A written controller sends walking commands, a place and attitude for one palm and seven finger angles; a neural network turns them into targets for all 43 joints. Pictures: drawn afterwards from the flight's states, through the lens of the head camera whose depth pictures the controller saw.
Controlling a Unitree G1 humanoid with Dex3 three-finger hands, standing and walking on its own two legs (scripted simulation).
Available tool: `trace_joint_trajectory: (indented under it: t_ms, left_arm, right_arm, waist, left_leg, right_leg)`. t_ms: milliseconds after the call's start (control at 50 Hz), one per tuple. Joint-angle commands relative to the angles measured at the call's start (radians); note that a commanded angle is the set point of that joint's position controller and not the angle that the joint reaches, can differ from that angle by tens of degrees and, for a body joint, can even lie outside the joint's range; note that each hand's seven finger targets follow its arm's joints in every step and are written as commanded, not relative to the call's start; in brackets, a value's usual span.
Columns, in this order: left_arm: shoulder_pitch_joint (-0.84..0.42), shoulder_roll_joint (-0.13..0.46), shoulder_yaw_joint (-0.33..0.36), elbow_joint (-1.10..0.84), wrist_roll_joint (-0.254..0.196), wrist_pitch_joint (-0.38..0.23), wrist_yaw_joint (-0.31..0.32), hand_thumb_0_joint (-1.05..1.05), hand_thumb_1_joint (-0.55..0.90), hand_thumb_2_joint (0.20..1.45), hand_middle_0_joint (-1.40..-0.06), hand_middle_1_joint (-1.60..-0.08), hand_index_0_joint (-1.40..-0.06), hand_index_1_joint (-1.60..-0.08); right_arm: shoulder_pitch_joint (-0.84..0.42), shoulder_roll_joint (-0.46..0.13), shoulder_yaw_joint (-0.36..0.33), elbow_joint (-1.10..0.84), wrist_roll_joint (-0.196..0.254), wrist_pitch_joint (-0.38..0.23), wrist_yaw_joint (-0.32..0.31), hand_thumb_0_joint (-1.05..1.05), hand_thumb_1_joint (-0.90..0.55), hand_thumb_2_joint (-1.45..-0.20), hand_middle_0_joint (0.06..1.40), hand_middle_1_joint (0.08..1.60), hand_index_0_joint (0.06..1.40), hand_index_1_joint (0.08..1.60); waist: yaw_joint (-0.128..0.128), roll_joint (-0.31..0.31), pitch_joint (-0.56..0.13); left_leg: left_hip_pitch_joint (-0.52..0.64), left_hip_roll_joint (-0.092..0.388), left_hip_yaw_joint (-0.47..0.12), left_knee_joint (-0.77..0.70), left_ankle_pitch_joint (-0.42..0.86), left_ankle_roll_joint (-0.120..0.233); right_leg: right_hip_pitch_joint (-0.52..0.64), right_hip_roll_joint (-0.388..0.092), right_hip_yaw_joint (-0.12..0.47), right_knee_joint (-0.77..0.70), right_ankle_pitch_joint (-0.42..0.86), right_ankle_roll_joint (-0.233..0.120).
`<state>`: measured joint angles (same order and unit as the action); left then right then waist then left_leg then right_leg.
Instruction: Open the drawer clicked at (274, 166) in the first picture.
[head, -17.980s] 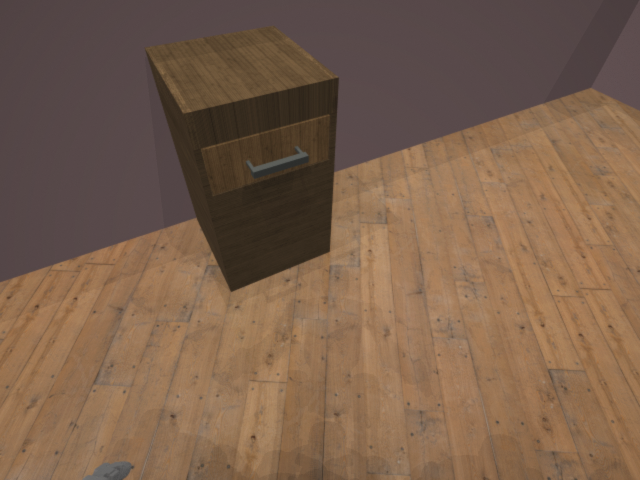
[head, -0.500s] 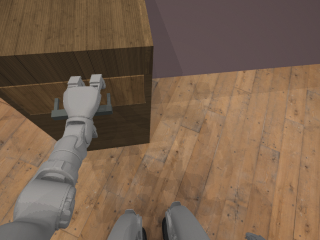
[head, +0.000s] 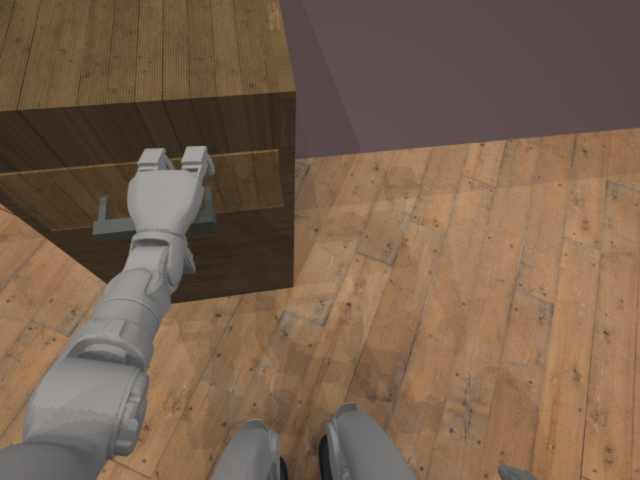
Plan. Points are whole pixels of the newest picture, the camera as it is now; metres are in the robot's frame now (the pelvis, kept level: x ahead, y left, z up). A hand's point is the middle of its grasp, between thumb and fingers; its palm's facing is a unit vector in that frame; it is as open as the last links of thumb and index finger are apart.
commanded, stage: move the hooked fingers above the handle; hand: left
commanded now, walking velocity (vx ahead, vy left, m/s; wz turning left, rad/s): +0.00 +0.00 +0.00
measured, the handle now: (157, 211) +0.51 +0.21 -0.10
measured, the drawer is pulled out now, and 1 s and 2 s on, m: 0.00 0.00 0.00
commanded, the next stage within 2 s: lower the fingers behind the handle in 0.48 s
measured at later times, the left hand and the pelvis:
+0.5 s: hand (193, 217) +0.47 +0.14 -0.04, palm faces -0.04 -0.15 -0.99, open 13.8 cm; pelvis +0.00 -0.01 +0.00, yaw +1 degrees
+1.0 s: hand (161, 237) +0.46 +0.19 -0.08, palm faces -0.20 -0.12 -0.97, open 13.9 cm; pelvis +0.00 +0.00 -0.01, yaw +1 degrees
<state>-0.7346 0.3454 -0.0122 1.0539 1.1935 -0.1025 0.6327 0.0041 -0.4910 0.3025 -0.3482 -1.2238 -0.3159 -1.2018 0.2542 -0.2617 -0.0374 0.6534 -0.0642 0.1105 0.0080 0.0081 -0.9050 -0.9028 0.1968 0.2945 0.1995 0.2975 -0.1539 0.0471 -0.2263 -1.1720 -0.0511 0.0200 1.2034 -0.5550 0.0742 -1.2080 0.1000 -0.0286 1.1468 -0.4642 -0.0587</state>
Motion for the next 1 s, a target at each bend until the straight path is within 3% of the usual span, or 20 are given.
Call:
trace_joint_trajectory:
  t_ms: [0, 40, 100, 140, 200, 280, 300, 380, 400, 460, 540, 620, 640, 660, 700, 760, 800, 880, 940, 980]
  left_arm:
    - [-0.330, 0.394, 0.149, -0.155, -0.005, 0.180, 0.130, 0.000, -0.500, 0.300, -0.300, -1.200, -0.300, -1.200]
    - [-0.335, 0.441, 0.163, -0.164, -0.041, 0.232, 0.117, 0.000, -0.500, 0.300, -0.300, -1.200, -0.300, -1.200]
    - [-0.361, 0.432, 0.133, -0.172, -0.113, 0.255, 0.027, 0.000, -0.500, 0.300, -0.300, -1.200, -0.300, -1.200]
    - [-0.368, 0.364, 0.067, -0.155, -0.137, 0.223, -0.056, 0.000, -0.500, 0.300, -0.300, -1.200, -0.300, -1.200]
    - [-0.417, 0.047, -0.197, -0.180, -0.168, 0.129, -0.186, 0.000, -0.500, 0.300, -0.300, -1.200, -0.300, -1.200]
    - [-0.365, -0.031, -0.266, -0.135, -0.159, -0.009, -0.275, 0.000, -0.500, 0.300, -0.300, -1.200, -0.300, -1.200]
    - [-0.395, -0.027, -0.256, -0.161, -0.151, -0.044, -0.276, 0.000, -0.500, 0.300, -0.300, -1.200, -0.300, -1.200]
    - [-0.367, 0.231, 0.006, -0.188, -0.074, -0.097, -0.136, 0.000, -0.500, 0.300, -0.300, -1.200, -0.300, -1.200]
    - [-0.350, 0.360, 0.124, -0.184, -0.058, -0.081, -0.079, 0.000, -0.500, 0.300, -0.300, -1.200, -0.300, -1.200]
    - [-0.341, 0.456, 0.195, -0.224, -0.019, 0.013, 0.061, 0.000, -0.500, 0.300, -0.300, -1.200, -0.300, -1.200]
    - [-0.273, 0.414, 0.159, -0.201, -0.009, 0.166, 0.150, 0.000, -0.500, 0.300, -0.300, -1.200, -0.300, -1.200]
    - [-0.359, 0.447, 0.143, -0.159, -0.094, 0.261, 0.099, 0.000, -0.500, 0.300, -0.300, -1.200, -0.300, -1.200]
    - [-0.356, 0.444, 0.138, -0.113, -0.120, 0.271, 0.060, 0.000, -0.500, 0.300, -0.300, -1.200, -0.300, -1.200]
    - [-0.386, 0.440, 0.117, -0.090, -0.130, 0.264, 0.016, 0.000, -0.500, 0.300, -0.300, -1.200, -0.300, -1.200]
    - [-0.437, 0.309, -0.003, -0.051, -0.150, 0.217, -0.082, 0.000, -0.500, 0.300, -0.300, -1.200, -0.300, -1.200]
    - [-0.428, 0.151, -0.147, -0.073, -0.155, 0.091, -0.219, 0.000, -0.500, 0.300, -0.300, -1.200, -0.300, -1.200]
    - [-0.389, 0.075, -0.197, -0.082, -0.158, 0.026, -0.272, 0.000, -0.500, 0.300, -0.300, -1.200, -0.300, -1.200]
    - [-0.304, 0.222, -0.054, -0.116, -0.114, -0.102, -0.280, 0.000, -0.500, 0.300, -0.300, -1.200, -0.300, -1.200]
    - [-0.293, 0.371, 0.097, -0.199, -0.060, -0.164, -0.174, 0.000, -0.500, 0.300, -0.300, -1.200, -0.300, -1.200]
    - [-0.285, 0.418, 0.163, -0.226, -0.028, -0.144, -0.067, 0.000, -0.500, 0.300, -0.300, -1.200, -0.300, -1.200]
  right_arm:
    - [0.103, -0.128, -0.031, -0.078, 0.007, -0.008, 0.011, 0.000, -0.900, -0.900, 0.200, 0.300, 0.200, 0.300]
    - [0.105, -0.132, -0.026, -0.078, 0.024, -0.002, 0.007, 0.000, -0.900, -0.900, 0.200, 0.300, 0.200, 0.300]
    - [0.115, -0.132, -0.026, -0.067, 0.041, -0.019, -0.013, 0.000, -0.900, -0.900, 0.200, 0.300, 0.200, 0.300]
    - [0.145, -0.142, -0.032, -0.040, 0.049, -0.038, -0.020, 0.000, -0.900, -0.900, 0.200, 0.300, 0.200, 0.300]
    - [0.158, -0.128, -0.047, -0.008, 0.048, -0.067, -0.024, 0.000, -0.900, -0.900, 0.200, 0.300, 0.200, 0.300]
    - [0.165, -0.121, -0.044, 0.022, 0.035, -0.072, -0.027, 0.000, -0.900, -0.900, 0.200, 0.300, 0.200, 0.300]
    - [0.167, -0.120, -0.048, 0.026, 0.030, -0.070, -0.024, 0.000, -0.900, -0.900, 0.200, 0.300, 0.200, 0.300]
    - [0.164, -0.130, -0.046, -0.004, 0.010, -0.036, -0.018, 0.000, -0.900, -0.900, 0.200, 0.300, 0.200, 0.300]
    - [0.160, -0.136, -0.042, -0.006, 0.001, -0.027, -0.017, 0.000, -0.900, -0.900, 0.200, 0.300, 0.200, 0.300]
    - [0.121, -0.125, -0.030, -0.068, -0.005, 0.002, -0.010, 0.000, -0.900, -0.900, 0.200, 0.300, 0.200, 0.300]
    - [0.088, -0.116, -0.022, -0.091, 0.012, -0.001, 0.000, 0.000, -0.900, -0.900, 0.200, 0.300, 0.200, 0.300]
    - [0.102, -0.134, -0.021, -0.060, 0.038, -0.015, -0.016, 0.000, -0.900, -0.900, 0.200, 0.300, 0.200, 0.300]
    - [0.117, -0.138, -0.021, -0.047, 0.040, -0.023, -0.020, 0.000, -0.900, -0.900, 0.200, 0.300, 0.200, 0.300]
    - [0.127, -0.145, -0.020, -0.034, 0.044, -0.032, -0.025, 0.000, -0.900, -0.900, 0.200, 0.300, 0.200, 0.300]
    - [0.156, -0.145, -0.025, -0.008, 0.047, -0.061, -0.029, 0.000, -0.900, -0.900, 0.200, 0.300, 0.200, 0.300]
    - [0.171, -0.148, -0.033, 0.015, 0.037, -0.087, -0.033, 0.000, -0.900, -0.900, 0.200, 0.300, 0.200, 0.300]
    - [0.175, -0.140, -0.039, 0.027, 0.033, -0.093, -0.025, 0.000, -0.900, -0.900, 0.200, 0.300, 0.200, 0.300]
    - [0.176, -0.143, -0.039, 0.021, 0.021, -0.060, -0.029, 0.000, -0.900, -0.900, 0.200, 0.300, 0.200, 0.300]
    - [0.170, -0.145, -0.040, -0.008, 0.005, -0.036, -0.027, 0.000, -0.900, -0.900, 0.200, 0.300, 0.200, 0.300]
    - [0.157, -0.146, -0.043, -0.028, -0.006, -0.020, -0.019, 0.000, -0.900, -0.900, 0.200, 0.300, 0.200, 0.300]
  waist:
    - [0.089, 0.044, -0.582]
    - [0.091, 0.015, -0.636]
    - [0.050, -0.046, -0.656]
    - [0.010, -0.035, -0.600]
    - [-0.082, -0.033, -0.468]
    - [-0.081, -0.004, -0.260]
    - [-0.073, 0.057, -0.250]
    - [0.032, 0.117, -0.388]
    - [0.074, 0.137, -0.415]
    - [0.094, 0.076, -0.480]
    - [0.121, 0.064, -0.591]
    - [0.055, -0.047, -0.643]
    - [0.040, -0.069, -0.612]
    - [0.012, -0.082, -0.601]
    - [-0.053, -0.078, -0.526]
    - [-0.079, -0.013, -0.434]
    - [-0.075, 0.066, -0.381]
    - [-0.010, 0.088, -0.346]
    - [0.061, 0.145, -0.431]
    - [0.082, 0.158, -0.485]
  left_leg:
    - [0.267, 0.026, -0.040, -0.147, 0.500, -0.033]
    - [0.281, 0.020, -0.029, -0.181, 0.477, -0.029]
    - [0.277, 0.018, -0.022, -0.208, 0.418, -0.012]
    - [0.304, 0.025, -0.022, -0.213, 0.387, -0.006]
    - [0.398, 0.037, -0.045, -0.209, 0.357, -0.001]
    - [0.377, 0.038, -0.084, -0.189, 0.295, -0.010]
    - [0.401, 0.040, -0.089, -0.186, 0.331, -0.014]
    - [0.343, 0.030, -0.083, -0.132, 0.435, -0.031]
    - [0.305, 0.027, -0.073, -0.123, 0.456, -0.036]
    - [0.204, 0.016, -0.041, -0.104, 0.469, -0.027]
    - [0.242, 0.016, -0.024, -0.139, 0.502, -0.033]
    - [0.248, 0.017, -0.022, -0.181, 0.428, -0.017]
    - [0.224, 0.016, -0.017, -0.179, 0.388, -0.012]
    - [0.210, 0.019, -0.020, -0.177, 0.362, -0.007]
    - [0.215, 0.026, -0.023, -0.166, 0.312, 0.002]
    - [0.275, 0.032, -0.051, -0.133, 0.291, -0.003]
    - [0.343, 0.035, -0.070, -0.126, 0.336, -0.009]
    - [0.292, 0.037, -0.086, -0.077, 0.398, -0.018]
    - [0.259, 0.035, -0.087, -0.043, 0.485, -0.031]
    - [0.255, 0.040, -0.094, -0.029, 0.540, -0.043]
  right_leg:
    - [0.495, -0.050, 0.056, -0.098, 0.447, 0.011]
    - [0.597, -0.054, 0.068, -0.136, 0.475, 0.025]
    - [0.705, -0.062, 0.088, -0.201, 0.495, 0.047]
    - [0.664, -0.065, 0.088, -0.230, 0.469, 0.050]
    - [0.488, -0.061, 0.074, -0.266, 0.379, 0.045]
    - [0.267, -0.050, 0.046, -0.252, 0.220, 0.018]
    - [0.220, -0.052, 0.037, -0.236, 0.223, 0.009]
    - [0.222, -0.039, 0.032, -0.135, 0.269, -0.013]
    - [0.258, -0.038, 0.034, -0.107, 0.291, -0.016]
    - [0.390, -0.043, 0.066, -0.080, 0.368, -0.001]
    - [0.533, -0.050, 0.069, -0.087, 0.479, 0.009]
    - [0.646, -0.062, 0.083, -0.164, 0.480, 0.044]
    - [0.659, -0.062, 0.082, -0.181, 0.459, 0.052]
    - [0.649, -0.063, 0.086, -0.193, 0.439, 0.058]
    - [0.576, -0.064, 0.086, -0.216, 0.398, 0.058]
    - [0.383, -0.054, 0.065, -0.199, 0.301, 0.039]
    - [0.279, -0.048, 0.051, -0.186, 0.284, 0.021]
    - [0.182, -0.032, 0.035, -0.115, 0.270, -0.004]
    - [0.175, -0.029, 0.030, -0.036, 0.308, -0.016]
    - [0.176, -0.030, 0.026, 0.004, 0.327, -0.014]
